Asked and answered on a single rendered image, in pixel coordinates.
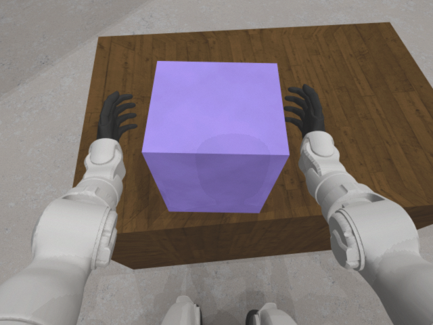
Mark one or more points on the right robot shin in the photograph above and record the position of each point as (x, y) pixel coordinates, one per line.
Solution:
(268, 306)

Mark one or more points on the right robot upper arm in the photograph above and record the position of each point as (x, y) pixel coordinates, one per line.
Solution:
(378, 240)

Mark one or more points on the carton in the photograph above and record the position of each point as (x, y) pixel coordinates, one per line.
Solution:
(215, 139)

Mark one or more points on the pedestal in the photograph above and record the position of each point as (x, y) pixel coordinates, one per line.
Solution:
(377, 106)

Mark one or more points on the left robot upper arm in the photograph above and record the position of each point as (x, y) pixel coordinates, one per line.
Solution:
(74, 238)

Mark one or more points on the left robot hand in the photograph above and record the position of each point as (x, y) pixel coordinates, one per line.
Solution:
(109, 121)

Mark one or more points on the right robot forearm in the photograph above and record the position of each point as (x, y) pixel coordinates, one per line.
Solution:
(327, 180)

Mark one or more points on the right robot hand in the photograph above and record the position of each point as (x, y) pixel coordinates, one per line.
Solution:
(312, 118)

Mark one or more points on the robot right thigh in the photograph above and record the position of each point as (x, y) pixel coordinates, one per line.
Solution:
(272, 317)

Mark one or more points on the left robot forearm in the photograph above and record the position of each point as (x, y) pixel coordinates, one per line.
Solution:
(101, 184)

